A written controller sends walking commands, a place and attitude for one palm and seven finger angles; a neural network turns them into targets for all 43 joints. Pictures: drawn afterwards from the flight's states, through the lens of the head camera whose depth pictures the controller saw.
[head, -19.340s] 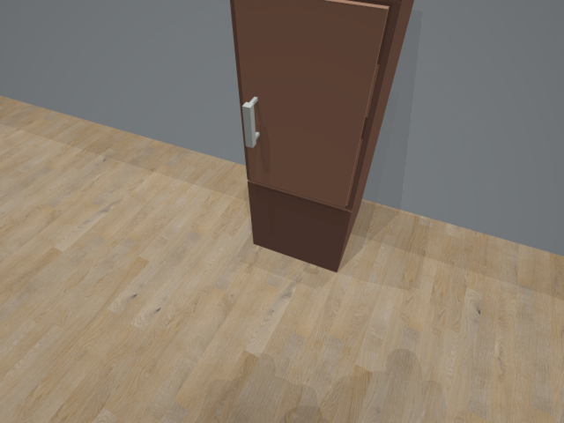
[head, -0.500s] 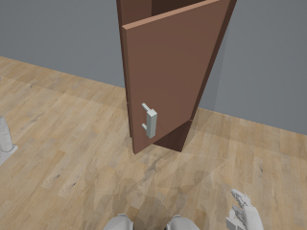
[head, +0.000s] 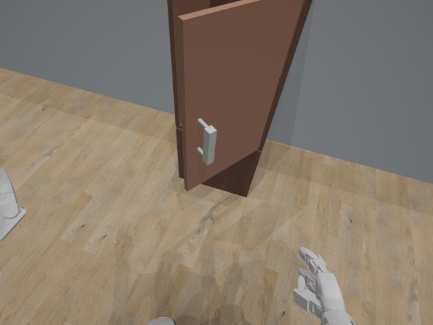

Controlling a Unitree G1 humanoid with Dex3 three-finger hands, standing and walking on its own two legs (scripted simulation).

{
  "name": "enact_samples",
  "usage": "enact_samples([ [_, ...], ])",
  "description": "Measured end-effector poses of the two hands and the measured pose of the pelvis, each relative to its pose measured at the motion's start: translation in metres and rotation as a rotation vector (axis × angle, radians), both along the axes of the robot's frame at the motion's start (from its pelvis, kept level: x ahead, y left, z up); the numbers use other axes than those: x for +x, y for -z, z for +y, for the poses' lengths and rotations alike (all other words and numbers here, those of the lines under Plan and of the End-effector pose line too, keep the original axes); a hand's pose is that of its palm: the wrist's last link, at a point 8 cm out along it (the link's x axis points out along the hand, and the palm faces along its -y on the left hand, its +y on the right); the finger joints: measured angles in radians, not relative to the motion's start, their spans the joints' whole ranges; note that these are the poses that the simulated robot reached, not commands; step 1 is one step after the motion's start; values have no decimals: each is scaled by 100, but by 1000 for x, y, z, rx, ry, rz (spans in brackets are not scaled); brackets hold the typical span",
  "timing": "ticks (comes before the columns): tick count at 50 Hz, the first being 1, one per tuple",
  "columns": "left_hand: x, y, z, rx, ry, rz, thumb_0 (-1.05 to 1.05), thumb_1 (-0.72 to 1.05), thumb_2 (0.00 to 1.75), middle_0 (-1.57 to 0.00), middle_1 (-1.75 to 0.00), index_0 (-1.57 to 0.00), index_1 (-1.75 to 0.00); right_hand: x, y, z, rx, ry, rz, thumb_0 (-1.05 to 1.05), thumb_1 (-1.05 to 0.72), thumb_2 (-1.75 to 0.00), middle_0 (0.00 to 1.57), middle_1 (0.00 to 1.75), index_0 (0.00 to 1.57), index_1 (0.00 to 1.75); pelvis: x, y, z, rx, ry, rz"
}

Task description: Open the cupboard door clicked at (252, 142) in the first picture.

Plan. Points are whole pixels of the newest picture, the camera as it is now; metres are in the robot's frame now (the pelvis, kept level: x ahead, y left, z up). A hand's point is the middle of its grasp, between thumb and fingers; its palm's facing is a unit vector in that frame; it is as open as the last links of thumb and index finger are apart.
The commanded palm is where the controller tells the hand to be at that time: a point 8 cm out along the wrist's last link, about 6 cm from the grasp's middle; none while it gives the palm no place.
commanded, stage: stop stepping back and stand still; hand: left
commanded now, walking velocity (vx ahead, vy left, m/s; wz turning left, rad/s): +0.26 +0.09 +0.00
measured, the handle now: (204, 141) +0.57 +0.10 -0.08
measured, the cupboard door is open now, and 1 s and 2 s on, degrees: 54 54 54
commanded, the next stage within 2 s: let the arm hang, fingers relaxed in 0.60 s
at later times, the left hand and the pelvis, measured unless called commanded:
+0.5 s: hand (51, 257) +0.16 +0.22 +0.17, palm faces +0.36 -0.79 -0.50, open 7.4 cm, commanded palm +0.10 +0.26 +0.18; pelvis -0.05 -0.03 +0.00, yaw -2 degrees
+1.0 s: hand out of the picture +0.01 +0.15 -0.16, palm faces -0.10 -0.98 -0.17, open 7.4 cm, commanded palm none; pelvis -0.06 -0.02 +0.00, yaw -2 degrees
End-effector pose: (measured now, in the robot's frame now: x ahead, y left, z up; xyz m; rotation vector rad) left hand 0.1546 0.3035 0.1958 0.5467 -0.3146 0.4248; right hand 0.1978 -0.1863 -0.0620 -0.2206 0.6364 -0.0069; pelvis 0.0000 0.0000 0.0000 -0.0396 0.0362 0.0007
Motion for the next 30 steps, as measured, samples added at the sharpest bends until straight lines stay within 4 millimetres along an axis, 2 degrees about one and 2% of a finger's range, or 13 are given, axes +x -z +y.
enact_samples([
  [4, 2, 8, -29, 41, 64, 23, 2, 89, 90, -21, -31, -21, -30, -38, 15, -30, 18, 61, 4, 1, -90, -90, 21, 31, 21, 30, -22, 12, -17, 44, 40, 14],
  [7, 5, 11, -42, 32, 113, 82, 1, 88, 90, -21, -31, -21, -30, -77, 22, -58, -12, 139, 93, 1, -90, -90, 21, 31, 20, 30, -30, 4, -20, 39, 47, 1],
  [11, 2, 11, -46, 45, 142, 110, 1, 88, 90, -21, -31, -22, -31, -126, 18, -92, -74, 261, 165, 2, -90, -90, 20, 30, 20, 30, -29, 0, -23, 53, 65, -5],
  [16, -6, 13, -41, 48, 143, 82, 1, 88, 90, -21, -31, -22, -31, -163, 18, -119, -147, 343, 192, 2, -90, -90, 20, 30, 20, 30, -35, 4, -24, 46, 50, -19],
  [19, -15, 13, -40, 52, 115, 87, 2, 88, 90, -21, -31, -22, -31, -170, 18, -123, -150, 338, 182, 2, -90, -90, 20, 30, 20, 30, -41, 4, -28, 48, 48, -24],
  [22, -25, 10, -43, 53, 94, 86, 2, 88, 90, -21, -31, -22, -31, -167, 21, -120, -126, 311, 165, 2, -90, -90, 20, 30, 20, 30, -47, 3, -32, 39, 41, -28],
  [26, -39, 11, -48, 30, 80, 82, 2, 88, 90, -21, -31, -21, -31, -153, 25, -111, -85, 268, 142, 2, -90, -90, 20, 30, 20, 30, -50, 2, -33, 24, 45, -32],
  [30, -42, 17, -44, -8, 54, 84, 1, 88, 90, -21, -31, -21, -31, -134, 25, -95, -60, 230, 116, 2, -90, -90, 20, 30, 20, 30, -47, 1, -30, 21, 45, -42],
])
